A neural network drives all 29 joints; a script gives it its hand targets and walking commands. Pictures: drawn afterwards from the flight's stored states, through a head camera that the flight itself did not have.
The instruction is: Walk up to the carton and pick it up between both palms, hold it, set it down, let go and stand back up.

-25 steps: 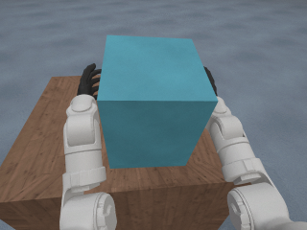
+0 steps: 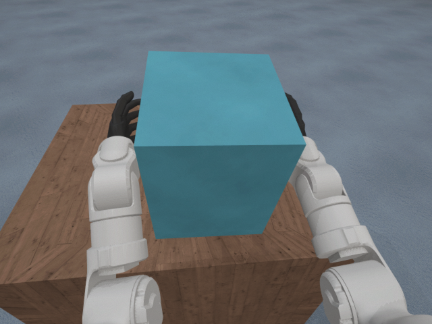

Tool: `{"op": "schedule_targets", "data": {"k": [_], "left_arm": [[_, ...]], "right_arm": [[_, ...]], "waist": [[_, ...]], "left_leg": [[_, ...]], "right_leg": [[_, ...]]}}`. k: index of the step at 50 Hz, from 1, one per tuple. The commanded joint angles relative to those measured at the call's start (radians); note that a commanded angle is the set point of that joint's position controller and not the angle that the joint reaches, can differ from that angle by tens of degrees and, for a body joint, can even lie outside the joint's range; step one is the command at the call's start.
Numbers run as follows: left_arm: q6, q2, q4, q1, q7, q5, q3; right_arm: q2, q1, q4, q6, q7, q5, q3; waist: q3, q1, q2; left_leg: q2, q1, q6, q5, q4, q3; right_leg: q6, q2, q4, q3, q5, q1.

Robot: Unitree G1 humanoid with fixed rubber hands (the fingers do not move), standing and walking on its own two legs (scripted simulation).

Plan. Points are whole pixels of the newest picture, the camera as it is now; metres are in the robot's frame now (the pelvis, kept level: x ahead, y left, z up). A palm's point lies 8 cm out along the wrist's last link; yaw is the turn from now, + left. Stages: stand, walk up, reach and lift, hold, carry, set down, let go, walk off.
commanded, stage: hold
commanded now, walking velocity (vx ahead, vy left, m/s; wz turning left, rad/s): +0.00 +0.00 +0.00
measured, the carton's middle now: (210, 150) +0.36 +0.00 +0.17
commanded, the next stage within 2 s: none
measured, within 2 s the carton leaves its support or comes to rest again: neither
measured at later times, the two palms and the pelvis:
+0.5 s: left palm (120, 137) +0.36 +0.15 +0.21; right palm (292, 136) +0.36 -0.14 +0.19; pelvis +0.00 +0.00 +0.00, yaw -1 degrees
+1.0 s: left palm (121, 139) +0.36 +0.15 +0.20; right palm (292, 138) +0.36 -0.14 +0.19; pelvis +0.00 +0.00 +0.00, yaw -1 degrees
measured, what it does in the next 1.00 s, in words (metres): stands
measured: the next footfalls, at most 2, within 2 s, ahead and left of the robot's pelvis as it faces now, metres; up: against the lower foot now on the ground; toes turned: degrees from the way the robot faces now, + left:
none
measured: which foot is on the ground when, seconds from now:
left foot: down 0.00-1.00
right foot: down 0.00-1.00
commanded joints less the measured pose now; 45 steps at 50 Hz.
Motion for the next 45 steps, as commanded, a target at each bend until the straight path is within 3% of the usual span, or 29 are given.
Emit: {"op": "schedule_targets", "data": {"k": [1, 14, 19, 26, 29, 32, 43, 44, 45], "left_arm": [[-0.058, -0.524, -0.097, -0.64, -0.14, -0.127, -0.512], [-0.049, -0.543, -0.094, -0.65, -0.132, -0.129, -0.52], [-0.037, -0.535, -0.043, -0.64, -0.143, -0.107, -0.479], [-0.061, -0.537, -0.059, -0.672, -0.14, -0.13, -0.502], [-0.055, -0.533, -0.037, -0.665, -0.147, -0.114, -0.479], [-0.054, -0.533, -0.032, -0.65, -0.149, -0.116, -0.475], [-0.064, -0.535, -0.068, -0.673, -0.14, -0.129, -0.496], [-0.055, -0.52, -0.004, -0.637, -0.135, -0.105, -0.456], [-0.053, -0.534, -0.012, -0.656, -0.137, -0.109, -0.456]], "right_arm": [[0.599, -0.786, -0.325, -0.071, 0.09, 0.084, 0.398], [0.579, -0.821, -0.327, -0.086, 0.108, 0.09, 0.387], [0.582, -0.84, -0.301, -0.085, 0.114, 0.068, 0.36], [0.599, -0.829, -0.295, -0.086, 0.105, 0.072, 0.371], [0.597, -0.816, -0.262, -0.082, 0.106, 0.063, 0.354], [0.606, -0.849, -0.3, -0.091, 0.104, 0.076, 0.375], [0.607, -0.847, -0.323, -0.094, 0.101, 0.089, 0.391], [0.585, -0.821, -0.245, -0.082, 0.105, 0.075, 0.365], [0.602, -0.832, -0.249, -0.089, 0.113, 0.06, 0.353]], "waist": [[-0.471, -0.018, 0.054], [-0.473, -0.009, 0.079], [-0.414, 0.002, 0.05], [-0.478, -0.02, 0.051], [-0.433, -0.015, 0.063], [-0.461, -0.001, 0.049], [-0.495, -0.003, 0.054], [-0.413, 0.028, 0.071], [-0.408, 0.021, 0.048]], "left_leg": [[-0.046, -0.023, -0.035, 0.314, -0.046, 0.044], [-0.028, 0.013, -0.05, 0.366, -0.037, 0.044], [-0.028, -0.04, -0.024, 0.24, -0.078, 0.054], [-0.039, -0.006, -0.031, 0.29, -0.05, 0.052], [-0.041, -0.043, -0.028, 0.242, -0.068, 0.055], [-0.043, -0.036, -0.028, 0.284, -0.057, 0.055], [-0.043, -0.013, -0.03, 0.307, -0.046, 0.052], [-0.04, -0.054, -0.02, 0.22, -0.074, 0.056], [-0.032, -0.072, -0.013, 0.185, -0.092, 0.06]], "right_leg": [[0.05, 0.038, 0.029, 0.002, 0.195, 0.28], [0.032, 0.055, 0.021, -0.011, 0.134, 0.238], [0.034, 0.047, 0.01, -0.008, 0.066, 0.242], [0.042, 0.044, 0.018, -0.003, 0.139, 0.249], [0.043, 0.037, 0.016, -0.004, 0.113, 0.253], [0.047, 0.04, 0.022, -0.003, 0.157, 0.273], [0.049, 0.042, 0.025, -0.004, 0.167, 0.266], [0.037, 0.038, 0.003, 0.006, 0.066, 0.23], [0.038, 0.041, 0.004, 0.0, 0.025, 0.22]]}}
